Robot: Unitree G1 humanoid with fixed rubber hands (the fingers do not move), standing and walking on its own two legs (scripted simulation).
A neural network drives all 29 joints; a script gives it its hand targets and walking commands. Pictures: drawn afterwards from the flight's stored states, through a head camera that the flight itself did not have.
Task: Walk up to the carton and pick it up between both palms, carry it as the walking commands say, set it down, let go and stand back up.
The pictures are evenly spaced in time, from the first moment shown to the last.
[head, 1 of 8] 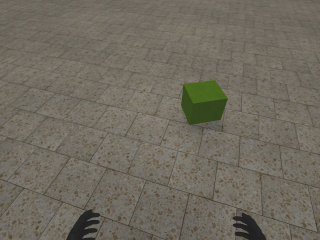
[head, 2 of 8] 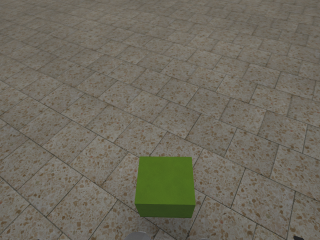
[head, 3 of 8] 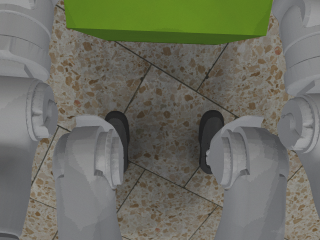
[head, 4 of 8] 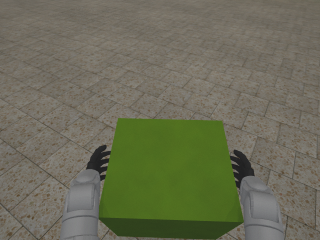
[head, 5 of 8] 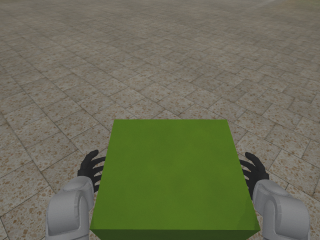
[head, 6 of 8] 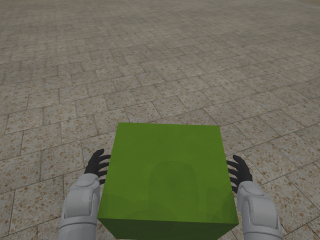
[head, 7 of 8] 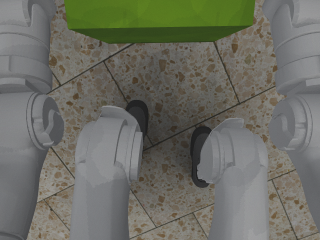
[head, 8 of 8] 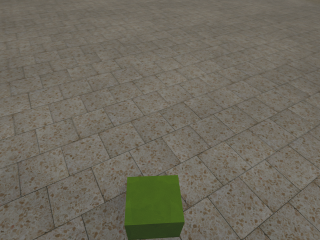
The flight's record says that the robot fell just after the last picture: no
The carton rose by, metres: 0.66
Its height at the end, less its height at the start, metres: +0.00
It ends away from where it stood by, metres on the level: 3.71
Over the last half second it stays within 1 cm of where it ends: yes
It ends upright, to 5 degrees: yes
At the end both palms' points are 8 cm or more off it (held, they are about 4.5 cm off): yes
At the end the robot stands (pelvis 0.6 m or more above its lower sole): yes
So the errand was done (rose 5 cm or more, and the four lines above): yes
